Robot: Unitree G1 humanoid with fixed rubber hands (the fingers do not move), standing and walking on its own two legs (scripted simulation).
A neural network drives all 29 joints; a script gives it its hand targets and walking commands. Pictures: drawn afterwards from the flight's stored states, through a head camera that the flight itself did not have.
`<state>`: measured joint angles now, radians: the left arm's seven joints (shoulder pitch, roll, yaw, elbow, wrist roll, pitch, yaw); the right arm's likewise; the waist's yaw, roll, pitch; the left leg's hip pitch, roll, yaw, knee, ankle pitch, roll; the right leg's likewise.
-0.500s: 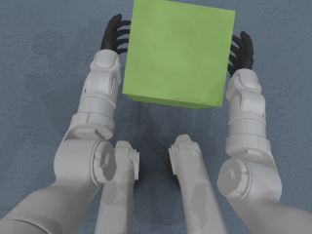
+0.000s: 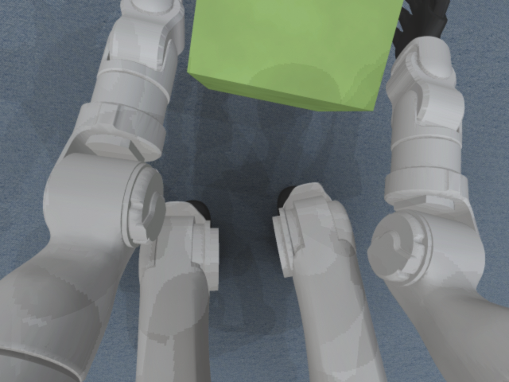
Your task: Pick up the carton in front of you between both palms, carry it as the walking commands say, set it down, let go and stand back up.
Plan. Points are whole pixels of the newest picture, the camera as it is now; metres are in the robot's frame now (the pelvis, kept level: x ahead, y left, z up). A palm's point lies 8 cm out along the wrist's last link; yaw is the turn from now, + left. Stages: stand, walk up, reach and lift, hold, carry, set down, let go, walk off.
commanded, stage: set down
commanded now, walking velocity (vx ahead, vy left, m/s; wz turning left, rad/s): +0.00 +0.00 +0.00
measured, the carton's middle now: (285, 24) +0.53 -0.09 -0.24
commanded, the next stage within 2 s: none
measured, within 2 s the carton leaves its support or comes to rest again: rests again in 0.48 s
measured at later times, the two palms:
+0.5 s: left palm out of the picture +0.56 +0.07 -0.19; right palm (399, 49) +0.48 -0.22 -0.19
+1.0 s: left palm out of the picture +0.57 +0.07 -0.19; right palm (399, 49) +0.48 -0.23 -0.19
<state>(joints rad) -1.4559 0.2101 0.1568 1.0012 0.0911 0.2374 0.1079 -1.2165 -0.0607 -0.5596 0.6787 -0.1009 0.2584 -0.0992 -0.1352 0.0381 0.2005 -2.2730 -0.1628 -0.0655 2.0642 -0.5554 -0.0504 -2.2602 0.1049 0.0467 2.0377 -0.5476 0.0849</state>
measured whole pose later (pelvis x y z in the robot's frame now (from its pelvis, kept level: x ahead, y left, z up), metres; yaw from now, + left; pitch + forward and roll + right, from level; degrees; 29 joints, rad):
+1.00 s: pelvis +0.00 +0.01 -0.03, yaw -2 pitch +37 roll -4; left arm -1.56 0.27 0.18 1.22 0.10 0.15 0.03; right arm -1.29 -0.12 -0.59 0.88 -0.16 0.19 0.02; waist -0.13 0.04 0.33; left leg -2.26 -0.12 -0.03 2.21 -0.60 0.00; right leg -2.23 0.06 0.02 2.16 -0.58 0.08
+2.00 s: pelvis +0.00 +0.00 +0.07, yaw -3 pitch +46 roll -1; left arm -1.37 0.40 0.10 1.05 -0.05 0.18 0.04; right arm -1.13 -0.20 -0.32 0.80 0.14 0.16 -0.13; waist -0.15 0.03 0.02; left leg -2.09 -0.05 -0.02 1.84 -0.55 0.00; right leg -2.12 0.03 -0.01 1.79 -0.48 0.01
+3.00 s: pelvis +0.09 -0.02 +0.32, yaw -2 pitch +28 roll +1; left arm -0.37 0.14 0.17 0.60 0.09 0.08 0.07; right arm -0.26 -0.20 -0.15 0.56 0.00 0.05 0.12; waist -0.09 -0.01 -0.07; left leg -0.95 -0.04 -0.07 0.78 -0.33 -0.02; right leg -0.98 0.03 0.02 0.77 -0.29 -0.02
